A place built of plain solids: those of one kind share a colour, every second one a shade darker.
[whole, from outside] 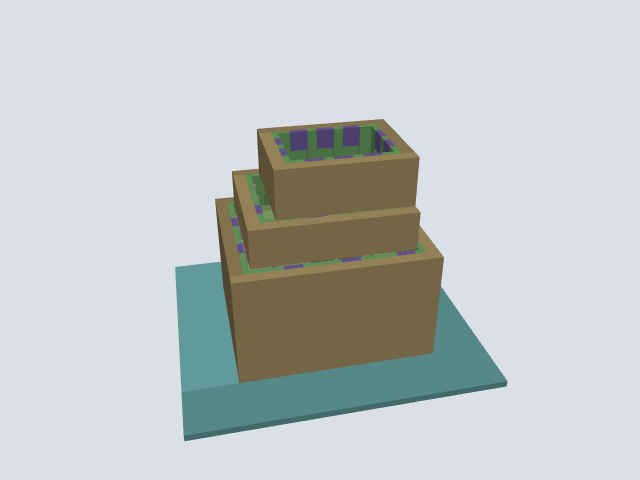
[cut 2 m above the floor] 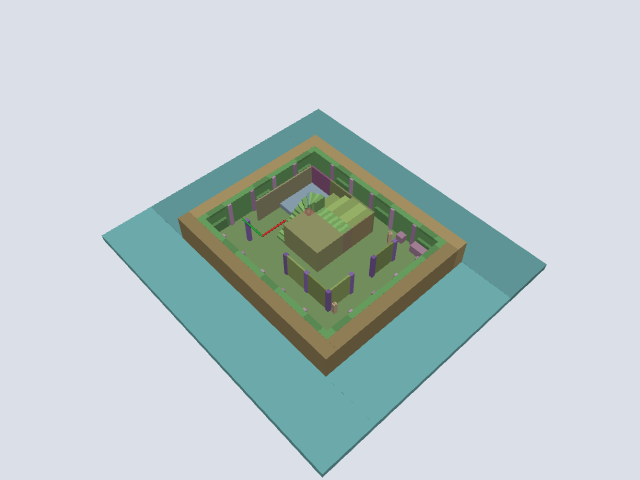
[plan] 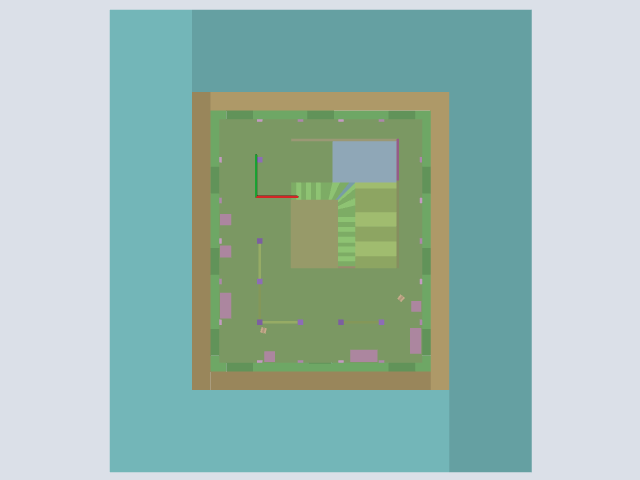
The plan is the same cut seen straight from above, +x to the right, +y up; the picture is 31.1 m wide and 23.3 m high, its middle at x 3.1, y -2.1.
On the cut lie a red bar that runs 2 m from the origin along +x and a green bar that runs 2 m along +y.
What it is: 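A castle tower; a broad house of two floors, an attic in its roof, a lookout on its ridge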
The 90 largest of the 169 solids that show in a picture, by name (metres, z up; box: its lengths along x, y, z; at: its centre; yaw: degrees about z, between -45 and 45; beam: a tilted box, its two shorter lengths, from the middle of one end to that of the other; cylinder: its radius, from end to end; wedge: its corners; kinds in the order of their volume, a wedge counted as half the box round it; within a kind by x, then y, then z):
{
 "wall_fill_storey_1": {"box": [0.9, 14.46, 5.61], "at": [-2.66, -2.15, 2.3]},
 "wall_fill_storey_2": {"box": [0.9, 14.46, 3.27], "at": [-2.66, -2.15, 6.74]},
 "wall_fill_storey_3": {"box": [0.9, 11.65, 2.89], "at": [-1.26, -2.15, 9.82]},
 "wall_fill_storey_4": {"box": [0.9, 9.68, 3.58], "at": [-0.27, -1.16, 13.06]},
 "wall_fill_storey_5": {"box": [10.69, 0.9, 5.61], "at": [3.13, -8.93, 2.3]},
 "wall_fill_storey_6": {"box": [10.69, 0.9, 3.27], "at": [3.13, -8.93, 6.74]},
 "wall_fill_storey_7": {"box": [7.88, 0.9, 2.89], "at": [3.13, -7.52, 9.82]},
 "wall_fill_storey_8": {"box": [5.91, 0.9, 3.58], "at": [3.13, -5.55, 13.06]},
 "wall_fill_storey_9": {"box": [5.91, 0.9, 3.58], "at": [3.13, 3.23, 13.06]},
 "wall_fill_storey_10": {"box": [10.69, 0.9, 5.61], "at": [3.13, 4.63, 2.3]},
 "wall_fill_storey_11": {"box": [10.69, 0.9, 3.27], "at": [3.13, 4.63, 6.74]},
 "wall_fill_storey_12": {"box": [0.9, 9.68, 3.58], "at": [6.54, -1.16, 13.06]},
 "wall_fill_storey_13": {"box": [0.9, 11.65, 2.89], "at": [7.52, -2.15, 9.82]},
 "wall_fill_storey_14": {"box": [0.9, 14.46, 5.61], "at": [8.93, -2.15, 2.3]},
 "wall_fill_storey_15": {"box": [0.9, 14.46, 3.27], "at": [8.93, -2.15, 6.74]},
 "ground_garden_1": {"box": [4.0, 22.46, 0.5], "at": [-5.11, -2.15, -0.27]},
 "ground_garden_2": {"box": [12.49, 4.0, 0.5], "at": [3.13, -11.38, -0.27]},
 "ground_garden_3": {"box": [12.49, 4.0, 0.5], "at": [3.13, 7.08, -0.27]},
 "ground_garden_4": {"box": [4.0, 22.46, 0.5], "at": [11.38, -2.15, -0.27]},
 "wall_storey_1": {"box": [0.42, 0.76, 5.26], "at": [-2.0, -8.1, 2.48]},
 "wall_storey_2": {"box": [0.42, 1.3, 1.76], "at": [-2.0, -7.07, 2.68]},
 "wall_storey_3": {"box": [0.42, 2.64, 5.26], "at": [-2.0, -5.1, 2.48]},
 "wall_storey_4": {"box": [0.42, 1.3, 1.76], "at": [-2.0, -3.13, 2.68]},
 "wall_storey_5": {"box": [0.42, 2.64, 5.26], "at": [-2.0, -1.16, 2.48]},
 "wall_storey_6": {"box": [0.42, 1.3, 1.76], "at": [-2.0, 0.81, 2.68]},
 "wall_storey_7": {"box": [0.42, 2.73, 5.26], "at": [-2.0, 2.82, 2.48]},
 "wall_storey_8": {"box": [0.76, 0.42, 5.26], "at": [-1.83, -8.27, 2.48]},
 "wall_storey_9": {"box": [0.76, 0.42, 5.26], "at": [-1.83, 3.97, 2.48]},
 "wall_storey_10": {"box": [2.73, 0.42, 3.27], "at": [-0.85, -8.27, 6.74]},
 "wall_storey_11": {"box": [1.3, 0.42, 1.76], "at": [-0.81, 3.97, 2.68]},
 "wall_storey_12": {"box": [0.42, 1.32, 2.89], "at": [-0.6, -6.41, 9.82]},
 "wall_storey_13": {"box": [0.42, 1.32, 3.58], "at": [0.39, -4.44, 13.06]},
 "wall_storey_14": {"box": [0.42, 0.67, 3.58], "at": [0.39, -2.15, 13.06]},
 "wall_storey_15": {"box": [0.42, 0.67, 3.58], "at": [0.39, -0.18, 13.06]},
 "wall_storey_16": {"box": [0.42, 1.32, 3.58], "at": [0.39, 2.12, 13.06]},
 "wall_storey_17": {"box": [1.32, 0.42, 3.58], "at": [0.84, 2.57, 13.06]},
 "wall_storey_18": {"box": [2.64, 0.42, 5.26], "at": [1.16, 3.97, 2.48]},
 "wall_storey_19": {"box": [2.69, 0.42, 5.26], "at": [1.19, -8.27, 2.48]},
 "wall_storey_20": {"box": [5.26, 0.42, 2.89], "at": [1.82, -6.86, 9.82]},
 "wall_storey_21": {"box": [2.64, 0.42, 3.27], "at": [3.13, -8.27, 6.74]},
 "wall_storey_22": {"box": [0.67, 0.42, 3.58], "at": [3.13, 2.57, 13.06]},
 "wall_storey_23": {"box": [2.69, 0.42, 5.26], "at": [5.08, -8.27, 2.48]},
 "wall_storey_24": {"box": [2.64, 0.42, 5.26], "at": [5.1, 3.97, 2.48]},
 "wall_storey_25": {"box": [1.32, 0.42, 3.58], "at": [5.43, 2.57, 13.06]},
 "wall_storey_26": {"box": [0.42, 1.32, 3.58], "at": [5.88, -4.44, 13.06]},
 "wall_storey_27": {"box": [0.42, 3.29, 2.89], "at": [6.86, -5.43, 9.82]},
 "wall_storey_28": {"box": [0.42, 5.26, 2.89], "at": [6.86, 0.15, 9.82]},
 "wall_storey_29": {"box": [2.73, 0.42, 3.27], "at": [7.12, -8.27, 6.74]},
 "wall_storey_30": {"box": [2.73, 0.42, 3.27], "at": [7.12, 3.97, 6.74]},
 "wall_storey_31": {"box": [0.76, 0.42, 5.26], "at": [8.1, -8.27, 2.48]},
 "wall_storey_32": {"box": [0.76, 0.42, 5.26], "at": [8.1, 3.97, 2.48]},
 "wall_storey_33": {"box": [0.42, 0.76, 5.26], "at": [8.27, -8.1, 2.48]},
 "wall_storey_34": {"box": [0.42, 2.73, 3.27], "at": [8.27, -7.12, 6.74]},
 "wall_storey_35": {"box": [0.42, 1.3, 1.76], "at": [8.27, -7.07, 2.68]},
 "wall_storey_36": {"box": [0.42, 2.64, 5.26], "at": [8.27, -5.1, 2.48]},
 "wall_storey_37": {"box": [0.42, 1.3, 1.76], "at": [8.27, -3.13, 2.68]},
 "wall_storey_38": {"box": [0.42, 2.64, 3.27], "at": [8.27, -3.13, 6.74]},
 "wall_storey_39": {"box": [0.42, 2.64, 5.26], "at": [8.27, -1.16, 2.48]},
 "wall_storey_40": {"box": [0.42, 1.3, 1.76], "at": [8.27, 0.81, 2.68]},
 "wall_storey_41": {"box": [0.42, 2.64, 3.27], "at": [8.27, 0.81, 6.74]},
 "wall_storey_42": {"box": [0.42, 2.73, 5.26], "at": [8.27, 2.82, 2.48]},
 "floor_storey_1": {"box": [0.95, 9.01, 0.36], "at": [0.09, -2.15, 8.56]},
 "floor_storey_2": {"box": [0.85, 3.24, 0.36], "at": [0.99, -5.04, 8.56]},
 "floor_storey_3": {"box": [5.65, 11.82, 0.36], "at": [1.03, -2.15, 5.29]},
 "floor_storey_4": {"box": [9.85, 11.82, 0.55], "at": [3.13, -2.15, -0.28]},
 "store_1": {"box": [2.3, 3.32, 5.11], "at": [2.83, -1.81, 2.55]},
 "terrace_right_1": {"box": [2.0, 0.58, 3.57], "at": [5.82, -3.18, 1.76]},
 "terrace_right_2": {"box": [2.0, 0.71, 2.94], "at": [5.82, -2.53, 1.45]},
 "terrace_right_3": {"box": [2.0, 0.71, 2.31], "at": [5.82, -1.82, 1.13]},
 "terrace_right_4": {"box": [2.0, 0.71, 1.68], "at": [5.82, -1.11, 0.82]},
 "terrace_right_5": {"box": [2.0, 1.15, 1.04], "at": [5.82, -0.18, 0.5]},
 "step_1": {"wedge": [[3.97, -0.53, -0.05], [3.97, -0.53, 2.52], [3.97, -0.27, -0.05], [3.97, -0.27, 2.52], [4.82, -0.12, -0.05], [4.82, -0.12, 2.52], [4.82, 0.4, -0.05], [4.82, 0.4, 2.52]]},
 "step_2": {"wedge": [[3.97, -0.35, -0.05], [3.97, -0.35, 2.31], [3.97, -0.15, -0.05], [3.97, -0.15, 2.31], [4.82, 0.32, -0.05], [4.82, 0.32, 2.31], [4.82, 0.69, -0.05], [4.82, 0.69, 2.31]]},
 "step_3": {"box": [0.84, 0.3, 5.31], "at": [4.39, -3.28, 2.6]},
 "step_4": {"box": [0.84, 0.3, 5.1], "at": [4.39, -3.04, 2.5]},
 "step_5": {"box": [0.84, 0.3, 4.89], "at": [4.39, -2.8, 2.39]},
 "step_6": {"box": [0.84, 0.3, 4.68], "at": [4.39, -2.56, 2.29]},
 "step_7": {"box": [0.84, 0.3, 4.47], "at": [4.39, -2.33, 2.18]},
 "step_8": {"box": [0.84, 0.3, 4.26], "at": [4.39, -2.09, 2.08]},
 "step_9": {"box": [0.84, 0.3, 4.05], "at": [4.39, -1.85, 1.97]},
 "step_10": {"box": [0.84, 0.3, 3.84], "at": [4.39, -1.61, 1.87]},
 "screen_storey_1": {"box": [0.12, 1.7, 5.11], "at": [0.18, -5.1, 2.55]},
 "screen_storey_2": {"box": [0.12, 1.7, 5.11], "at": [0.18, -3.13, 2.55]},
 "screen_storey_3": {"box": [1.7, 0.12, 5.11], "at": [1.16, -6.09, 2.55]},
 "screen_storey_4": {"box": [1.7, 0.12, 5.11], "at": [5.1, -6.09, 2.55]},
 "wall_beside_right_1": {"box": [0.12, 4.26, 6.42], "at": [6.88, -1.34, 3.21]},
 "wall_foot_1": {"box": [5.11, 0.12, 5.11], "at": [4.26, 2.75, 2.55]},
 "terrace_right_low_1": {"box": [3.11, 2.0, 0.41], "at": [5.26, 1.69, 0.19]},
 "wall_end_right_1": {"box": [2.0, 0.12, 5.11], "at": [5.82, -3.41, 2.55]},
 "wall_beside_right_low_1": {"box": [0.12, 2.02, 5.11], "at": [6.88, 1.8, 2.55]}
}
